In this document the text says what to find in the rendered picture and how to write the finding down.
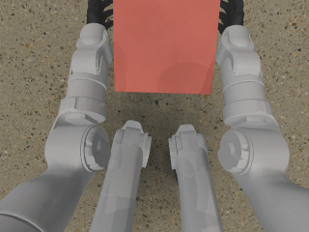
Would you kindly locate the carton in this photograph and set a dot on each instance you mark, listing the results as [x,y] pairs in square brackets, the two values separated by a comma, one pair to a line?
[165,46]

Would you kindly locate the robot left forearm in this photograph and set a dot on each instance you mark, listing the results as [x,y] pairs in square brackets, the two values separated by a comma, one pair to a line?
[84,103]

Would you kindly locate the robot left upper arm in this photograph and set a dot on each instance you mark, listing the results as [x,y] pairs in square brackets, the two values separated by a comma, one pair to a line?
[46,203]

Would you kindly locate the left robot shin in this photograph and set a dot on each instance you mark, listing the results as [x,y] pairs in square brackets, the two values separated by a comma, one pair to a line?
[118,138]

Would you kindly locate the right robot hand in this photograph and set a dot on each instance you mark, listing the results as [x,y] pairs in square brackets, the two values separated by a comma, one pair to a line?
[234,14]

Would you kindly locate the right robot shin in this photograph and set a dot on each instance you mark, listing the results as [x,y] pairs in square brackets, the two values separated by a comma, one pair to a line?
[200,138]

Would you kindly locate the left robot hand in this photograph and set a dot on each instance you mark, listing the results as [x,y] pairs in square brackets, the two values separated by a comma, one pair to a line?
[96,13]

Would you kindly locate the robot shin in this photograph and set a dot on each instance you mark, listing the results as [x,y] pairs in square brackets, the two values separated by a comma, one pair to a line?
[200,138]
[118,138]

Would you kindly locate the robot right forearm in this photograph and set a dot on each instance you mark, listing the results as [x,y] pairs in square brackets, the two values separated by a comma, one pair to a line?
[243,87]

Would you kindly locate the robot right upper arm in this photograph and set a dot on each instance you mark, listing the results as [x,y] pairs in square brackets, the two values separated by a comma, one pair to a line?
[258,159]

